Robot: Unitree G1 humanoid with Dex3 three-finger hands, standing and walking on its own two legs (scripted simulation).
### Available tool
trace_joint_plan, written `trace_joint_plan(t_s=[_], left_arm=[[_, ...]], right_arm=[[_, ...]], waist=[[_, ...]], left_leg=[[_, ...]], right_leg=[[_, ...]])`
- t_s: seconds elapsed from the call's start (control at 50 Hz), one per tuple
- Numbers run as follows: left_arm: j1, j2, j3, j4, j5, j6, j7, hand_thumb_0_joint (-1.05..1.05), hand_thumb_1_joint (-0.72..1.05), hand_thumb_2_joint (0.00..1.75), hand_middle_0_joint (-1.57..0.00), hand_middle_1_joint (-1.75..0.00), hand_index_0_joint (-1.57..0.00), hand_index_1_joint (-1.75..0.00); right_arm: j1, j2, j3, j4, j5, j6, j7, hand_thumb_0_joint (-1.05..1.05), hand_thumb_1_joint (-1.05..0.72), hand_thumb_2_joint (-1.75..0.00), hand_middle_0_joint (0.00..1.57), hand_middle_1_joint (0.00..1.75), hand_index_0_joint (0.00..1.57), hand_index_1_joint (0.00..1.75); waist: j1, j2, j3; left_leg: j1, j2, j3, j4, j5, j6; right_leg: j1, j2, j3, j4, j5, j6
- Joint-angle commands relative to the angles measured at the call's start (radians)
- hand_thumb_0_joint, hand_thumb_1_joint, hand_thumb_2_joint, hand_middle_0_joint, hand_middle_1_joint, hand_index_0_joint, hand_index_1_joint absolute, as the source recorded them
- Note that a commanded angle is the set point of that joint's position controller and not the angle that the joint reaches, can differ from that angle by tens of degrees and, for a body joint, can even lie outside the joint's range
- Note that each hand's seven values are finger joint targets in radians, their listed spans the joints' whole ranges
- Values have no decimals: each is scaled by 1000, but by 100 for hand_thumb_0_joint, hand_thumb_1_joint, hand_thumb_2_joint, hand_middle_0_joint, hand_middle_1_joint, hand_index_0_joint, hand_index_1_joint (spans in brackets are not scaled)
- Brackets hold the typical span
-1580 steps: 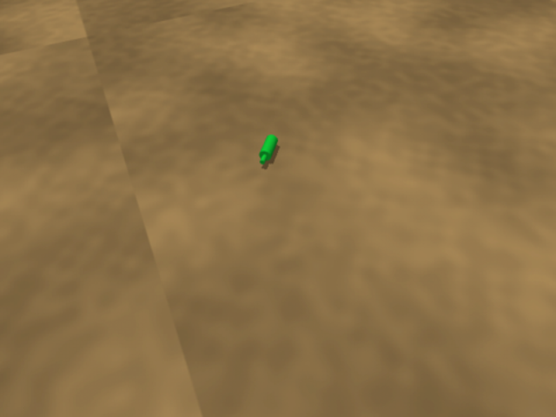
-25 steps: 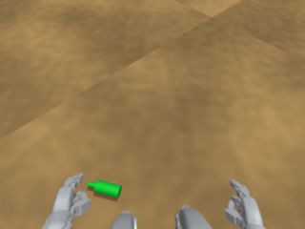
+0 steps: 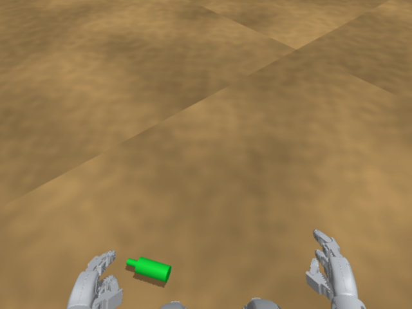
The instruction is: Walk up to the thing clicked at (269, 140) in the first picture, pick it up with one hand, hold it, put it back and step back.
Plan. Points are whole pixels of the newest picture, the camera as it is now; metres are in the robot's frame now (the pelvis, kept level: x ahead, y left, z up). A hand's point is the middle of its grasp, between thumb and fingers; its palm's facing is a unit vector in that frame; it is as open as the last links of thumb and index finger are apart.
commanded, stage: home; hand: left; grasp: from above
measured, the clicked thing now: (147, 267) +0.39 +0.27 -0.68
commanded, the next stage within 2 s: stand in 1.64 s
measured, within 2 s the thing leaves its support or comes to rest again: neither
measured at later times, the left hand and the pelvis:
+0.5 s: hand (122, 296) +0.16 +0.17 -0.04, palm faces +0.03 -0.98 -0.20, open 7.4 cm; pelvis -0.01 +0.00 +0.00, yaw +0 degrees
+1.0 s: hand (123, 291) +0.17 +0.17 -0.05, palm faces +0.03 -0.98 -0.20, open 7.4 cm; pelvis +0.00 +0.00 +0.00, yaw +0 degrees
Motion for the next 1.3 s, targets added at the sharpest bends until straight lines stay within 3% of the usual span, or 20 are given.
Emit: trace_joint_plan(t_s=[0.0,0.26,0.34,0.38,0.42,0.46,0.5,0.58,0.64,0.68,0.72,0.76,0.8,0.86,0.98,1.04,1.06,1.24,1.28], left_arm=[[-47,110,72,-210,8,-48,10,0,90,90,-20,-30,-20,-30],[-17,100,66,-187,5,-47,7,0,90,90,-20,-30,-20,-30],[-34,96,64,-185,6,-47,6,0,90,90,-20,-30,-20,-30],[-44,116,76,-219,6,-49,8,0,90,90,-20,-30,-20,-30],[-19,96,58,-181,6,-44,4,0,90,90,-20,-30,-20,-30],[-42,117,75,-218,7,-44,9,0,90,90,-20,-30,-20,-30],[-2,85,51,-167,10,-37,4,0,90,90,-20,-30,-20,-30],[-40,124,76,-224,10,-41,6,0,90,90,-20,-30,-20,-30],[-7,86,56,-178,8,-34,3,0,90,90,-20,-30,-20,-30],[-36,120,81,-229,5,-45,5,0,90,90,-20,-30,-20,-30],[-17,99,57,-193,9,-43,3,0,90,90,-20,-30,-20,-30],[-37,119,71,-230,11,-46,9,0,90,90,-20,-30,-20,-30],[-8,91,53,-171,9,-41,6,0,90,90,-20,-30,-20,-30],[-23,112,70,-206,10,-40,9,0,90,90,-20,-30,-20,-30],[-5,105,63,-208,7,-43,8,0,90,90,-20,-30,-20,-30],[-13,93,58,-192,8,-40,7,0,90,90,-20,-30,-20,-30],[-29,114,75,-229,5,-45,8,0,90,90,-20,-30,-20,-30],[-11,96,56,-201,7,-41,7,0,90,90,-20,-30,-20,-30],[-19,117,72,-224,10,-44,9,0,90,90,-20,-30,-20,-30]], right_arm=[[-62,-123,-53,-145,4,-57,-13,0,-90,-90,20,30,20,30],[-51,-124,-57,-138,6,-69,-20,0,-90,-90,20,30,20,30],[-55,-125,-55,-138,5,-73,-20,0,-90,-90,20,30,20,30],[-51,-125,-58,-134,6,-76,-21,0,-90,-90,20,30,20,30],[-51,-125,-56,-134,6,-76,-21,0,-90,-90,20,30,20,30],[-51,-124,-58,-134,7,-76,-23,0,-90,-90,20,30,20,30],[-47,-123,-58,-130,5,-79,-22,0,-90,-90,20,30,20,30],[-50,-125,-60,-128,6,-80,-23,0,-90,-90,20,30,20,30],[-52,-121,-58,-132,6,-81,-24,0,-90,-90,20,30,20,30],[-50,-126,-61,-128,6,-80,-23,0,-90,-90,20,30,20,30],[-51,-123,-59,-129,6,-80,-23,0,-90,-90,20,30,20,30],[-42,-121,-59,-127,7,-76,-26,0,-90,-90,20,30,20,30],[-47,-120,-57,-123,4,-76,-25,0,-90,-90,20,30,20,30],[-50,-123,-60,-128,6,-76,-25,0,-90,-90,20,30,20,30],[-37,-122,-61,-122,4,-71,-23,0,-90,-90,20,30,20,30],[-50,-122,-62,-130,4,-70,-23,0,-90,-90,20,30,20,30],[-44,-121,-62,-128,4,-69,-22,0,-90,-90,20,30,20,30],[-45,-122,-62,-129,4,-64,-19,0,-90,-90,20,30,20,30],[-44,-122,-64,-129,5,-62,-21,0,-90,-90,20,30,20,30]], waist=[[-3,27,-64],[1,11,-76],[1,9,-42],[3,5,-68],[-5,-3,-50],[4,-2,-57],[-6,-4,-58],[-2,0,-61],[-5,-10,-57],[0,14,-86],[-5,9,-77],[3,5,-88],[-6,-6,-56],[0,2,-63],[-2,-4,-95],[-5,-2,-73],[0,1,-99],[-3,8,-73],[4,15,-83]], left_leg=[[68,-33,35,-176,192,30],[62,-25,25,-178,198,25],[42,-27,27,-188,124,29],[49,-26,27,-184,140,29],[46,-30,34,-178,140,31],[42,-31,39,-175,131,31],[47,-32,42,-167,150,31],[45,-33,42,-165,144,32],[45,-31,40,-166,150,31],[59,-30,36,-162,185,28],[57,-29,33,-161,202,27],[63,-30,34,-159,211,28],[50,-31,36,-160,187,30],[49,-31,36,-160,178,30],[73,-28,33,-146,274,26],[62,-28,33,-151,235,27],[72,-29,31,-149,246,27],[67,-26,27,-154,247,25],[67,-26,27,-157,237,24]], right_leg=[[70,34,-22,-153,151,-25],[69,38,-25,-141,144,-26],[53,38,-22,-155,88,-23],[66,36,-22,-150,101,-24],[58,36,-18,-156,100,-22],[60,34,-17,-158,93,-23],[60,33,-15,-155,110,-22],[60,31,-14,-156,106,-20],[55,34,-15,-152,109,-21],[70,35,-17,-142,137,-23],[64,35,-16,-136,152,-24],[73,34,-14,-136,161,-25],[65,34,-15,-145,144,-23],[64,32,-15,-149,136,-22],[87,35,-17,-124,216,-26],[69,35,-18,-136,185,-22],[85,34,-18,-134,194,-22],[72,36,-20,-129,193,-23],[75,35,-20,-128,183,-24]])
